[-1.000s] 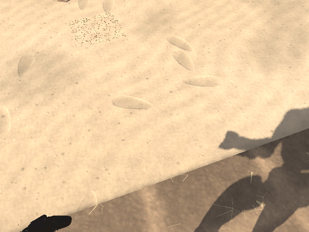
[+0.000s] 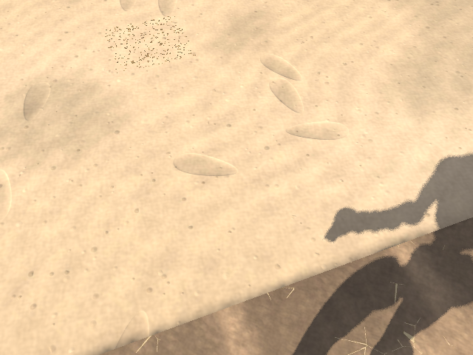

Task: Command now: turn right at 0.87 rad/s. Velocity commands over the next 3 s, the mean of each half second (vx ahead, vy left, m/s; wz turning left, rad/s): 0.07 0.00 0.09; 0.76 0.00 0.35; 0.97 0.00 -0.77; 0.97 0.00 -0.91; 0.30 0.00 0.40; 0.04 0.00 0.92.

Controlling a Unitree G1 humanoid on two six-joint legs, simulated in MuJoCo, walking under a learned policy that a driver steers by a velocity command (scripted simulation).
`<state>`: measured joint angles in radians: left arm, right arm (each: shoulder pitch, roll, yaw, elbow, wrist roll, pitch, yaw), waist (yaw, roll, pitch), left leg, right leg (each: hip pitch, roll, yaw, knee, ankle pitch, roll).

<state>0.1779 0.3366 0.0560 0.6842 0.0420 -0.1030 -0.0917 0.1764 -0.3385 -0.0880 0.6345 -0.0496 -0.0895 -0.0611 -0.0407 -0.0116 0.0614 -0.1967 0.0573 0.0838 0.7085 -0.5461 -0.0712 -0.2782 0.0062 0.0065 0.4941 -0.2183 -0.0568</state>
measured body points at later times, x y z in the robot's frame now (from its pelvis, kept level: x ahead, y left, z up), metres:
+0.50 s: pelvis +0.06 +0.01 +0.01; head +0.09 +0.01 +0.46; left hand +0.15 +0.28 -0.09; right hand +0.16 -0.24 -0.12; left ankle +0.08 +0.17 -0.68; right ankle +0.03 -0.10 -0.74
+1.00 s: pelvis +0.27 +0.22 +0.00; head +0.27 +0.23 +0.45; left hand +0.28 +0.49 -0.13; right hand +0.38 -0.03 -0.12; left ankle +0.19 +0.21 -0.74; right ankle +0.47 +0.11 -0.66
